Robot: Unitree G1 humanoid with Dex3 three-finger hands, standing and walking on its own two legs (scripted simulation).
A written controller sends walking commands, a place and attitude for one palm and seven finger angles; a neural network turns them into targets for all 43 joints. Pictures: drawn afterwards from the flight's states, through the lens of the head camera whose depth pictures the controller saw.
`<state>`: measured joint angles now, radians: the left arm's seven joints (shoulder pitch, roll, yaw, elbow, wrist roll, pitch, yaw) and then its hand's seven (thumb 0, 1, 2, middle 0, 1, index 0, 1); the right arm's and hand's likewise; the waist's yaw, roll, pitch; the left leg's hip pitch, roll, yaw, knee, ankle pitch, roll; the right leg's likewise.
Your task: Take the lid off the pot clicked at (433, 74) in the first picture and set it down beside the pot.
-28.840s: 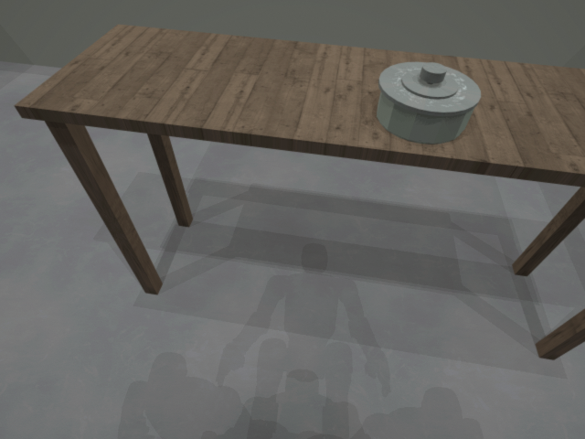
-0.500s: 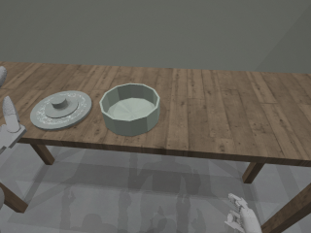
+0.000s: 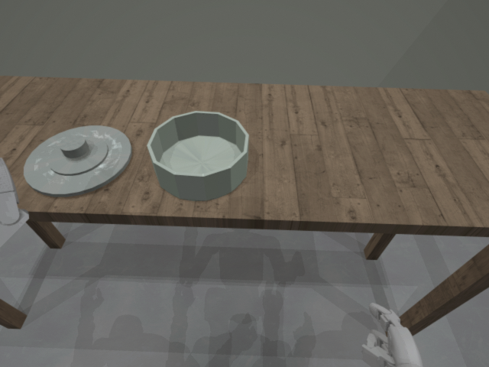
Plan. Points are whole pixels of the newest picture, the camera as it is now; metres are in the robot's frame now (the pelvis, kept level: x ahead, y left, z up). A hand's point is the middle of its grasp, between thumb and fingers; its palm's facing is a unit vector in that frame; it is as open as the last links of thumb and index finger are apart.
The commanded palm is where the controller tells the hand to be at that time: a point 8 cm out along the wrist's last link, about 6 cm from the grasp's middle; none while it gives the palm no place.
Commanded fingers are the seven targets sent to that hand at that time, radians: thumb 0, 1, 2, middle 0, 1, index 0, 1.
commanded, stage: step back with the hand held close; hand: left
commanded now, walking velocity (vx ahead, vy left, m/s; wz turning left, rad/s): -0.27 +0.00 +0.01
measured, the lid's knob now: (74, 146) +0.47 +0.36 +0.10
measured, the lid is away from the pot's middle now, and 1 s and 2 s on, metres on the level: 0.24 0.24 0.24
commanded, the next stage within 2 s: stop stepping back and stand still in 1.16 s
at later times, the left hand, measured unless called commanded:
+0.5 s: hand out of the picture +0.14 +0.26 +0.26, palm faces +0.50 -0.76 -0.41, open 7.4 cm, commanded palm +0.07 +0.31 +0.28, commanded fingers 0.00 0.90 0.90 -0.20 -0.30 -0.20 -0.30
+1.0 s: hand out of the picture +0.08 +0.28 +0.27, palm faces +0.50 -0.77 -0.39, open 7.4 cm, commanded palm +0.02 +0.32 +0.28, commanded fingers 0.00 0.90 0.90 -0.20 -0.30 -0.20 -0.30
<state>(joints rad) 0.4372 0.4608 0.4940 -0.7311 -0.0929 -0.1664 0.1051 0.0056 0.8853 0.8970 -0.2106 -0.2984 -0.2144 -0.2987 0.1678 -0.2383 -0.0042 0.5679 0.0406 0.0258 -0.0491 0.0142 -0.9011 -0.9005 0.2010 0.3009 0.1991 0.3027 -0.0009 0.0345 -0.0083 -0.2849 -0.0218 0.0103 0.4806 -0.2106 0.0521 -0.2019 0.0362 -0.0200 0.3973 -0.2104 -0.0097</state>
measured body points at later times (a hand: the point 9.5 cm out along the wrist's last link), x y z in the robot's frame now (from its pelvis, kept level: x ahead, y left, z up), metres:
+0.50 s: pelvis -0.05 +0.03 -0.01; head -0.04 +0.05 +0.44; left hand +0.11 +0.30 +0.28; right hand +0.11 -0.21 -0.09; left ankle +0.03 +0.08 -0.74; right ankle -0.02 -0.11 -0.73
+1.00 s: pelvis -0.12 +0.04 -0.01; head -0.10 +0.07 +0.44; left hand +0.05 +0.32 +0.29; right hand +0.06 -0.20 -0.08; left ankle +0.02 +0.08 -0.73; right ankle -0.14 -0.11 -0.74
